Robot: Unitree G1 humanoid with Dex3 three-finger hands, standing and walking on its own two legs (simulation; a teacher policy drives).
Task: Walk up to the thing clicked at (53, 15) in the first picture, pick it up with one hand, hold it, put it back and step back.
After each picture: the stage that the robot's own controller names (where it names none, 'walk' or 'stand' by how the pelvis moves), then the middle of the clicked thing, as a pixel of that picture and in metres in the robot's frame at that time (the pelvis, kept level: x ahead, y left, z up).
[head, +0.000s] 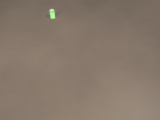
stand; (52, 13) +1.97 +0.37 -0.72
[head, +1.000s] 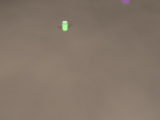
walk; (64, 25) +1.86 +0.15 -0.70
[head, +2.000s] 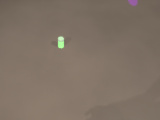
walk; (60, 42) +1.28 +0.14 -0.71
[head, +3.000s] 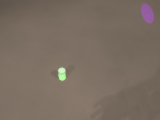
walk; (62, 74) +0.86 +0.15 -0.71
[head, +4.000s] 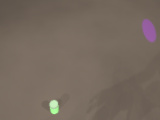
walk; (54, 107) +0.57 +0.17 -0.71
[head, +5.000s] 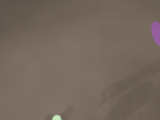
stand; out of the picture +0.47 +0.21 -0.72
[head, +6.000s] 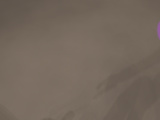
stand; out of the picture +0.38 +0.16 -0.72
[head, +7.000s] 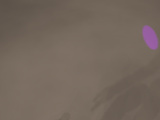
stand; out of the picture +0.45 +0.21 -0.71
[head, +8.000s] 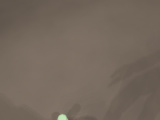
stand; out of the picture +0.40 +0.22 -0.70
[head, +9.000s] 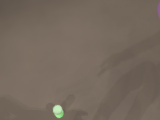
walk; (58, 111) +0.41 +0.19 -0.71
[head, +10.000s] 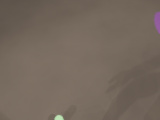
stand; out of the picture +0.44 +0.24 -0.71
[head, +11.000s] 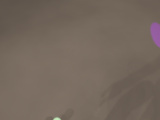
stand; out of the picture +0.45 +0.20 -0.72
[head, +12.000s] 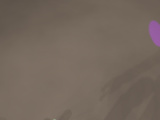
stand; out of the picture +0.43 +0.22 -0.73
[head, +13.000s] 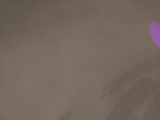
stand; out of the picture +0.42 +0.22 -0.73
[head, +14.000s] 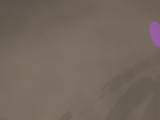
go down; out of the picture +0.41 +0.22 -0.73
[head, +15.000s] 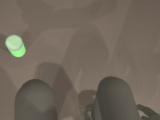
go down; (16, 46) +0.50 +0.25 -0.33
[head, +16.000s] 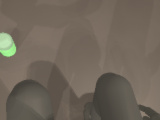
approach; (5, 45) +0.48 +0.27 -0.30
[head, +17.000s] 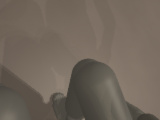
close in; out of the picture +0.47 +0.31 -0.22
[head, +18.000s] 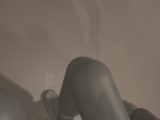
close; out of the picture +0.46 +0.32 -0.23
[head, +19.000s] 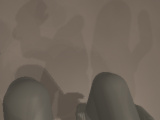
lift; out of the picture +0.39 +0.30 -0.12
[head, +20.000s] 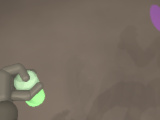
hold; (30, 89) +0.32 +0.18 +0.02
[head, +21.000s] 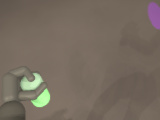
hold; (36, 90) +0.33 +0.17 -0.02
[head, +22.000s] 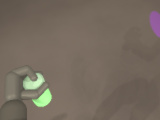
hold; (38, 90) +0.33 +0.17 -0.01
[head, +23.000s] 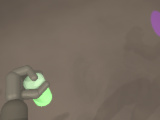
crouch; (38, 90) +0.34 +0.16 -0.01
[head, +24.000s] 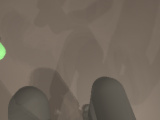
crouch; out of the picture +0.46 +0.26 -0.12
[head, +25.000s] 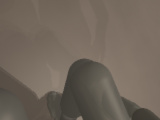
lower; out of the picture +0.44 +0.33 -0.23
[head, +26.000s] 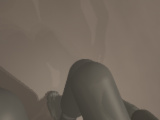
lower; out of the picture +0.43 +0.33 -0.24
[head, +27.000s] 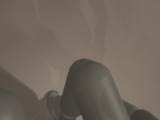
lower; out of the picture +0.44 +0.33 -0.24
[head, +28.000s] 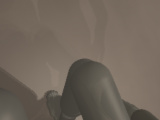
lower; out of the picture +0.44 +0.33 -0.24
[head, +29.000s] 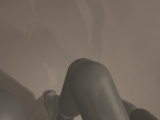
draw back; out of the picture +0.44 +0.32 -0.24
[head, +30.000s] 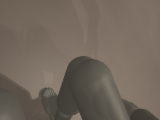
rise; out of the picture +0.43 +0.32 -0.23
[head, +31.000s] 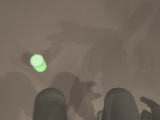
walk; (38, 63) +0.47 +0.24 -0.41
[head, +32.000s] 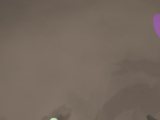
stand; out of the picture +0.40 +0.20 -0.66
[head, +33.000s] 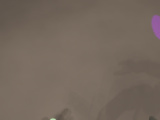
stand; out of the picture +0.42 +0.21 -0.66
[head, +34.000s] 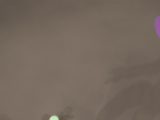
stand; out of the picture +0.42 +0.20 -0.68
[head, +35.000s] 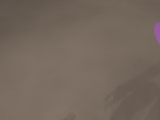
stand; out of the picture +0.42 +0.21 -0.72
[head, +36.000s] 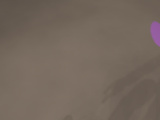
stand; out of the picture +0.40 +0.22 -0.73
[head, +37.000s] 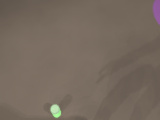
walk; (55, 111) +0.43 +0.21 -0.71
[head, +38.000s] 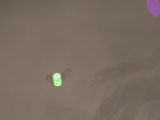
walk; (57, 79) +0.69 +0.16 -0.70
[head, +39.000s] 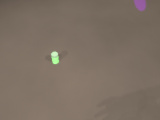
stand; (55, 57) +1.04 +0.25 -0.70
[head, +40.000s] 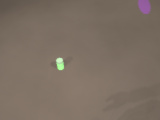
stand; (60, 63) +1.02 +0.22 -0.71
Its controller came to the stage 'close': yes
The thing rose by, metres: 0.70
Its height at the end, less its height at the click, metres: +0.00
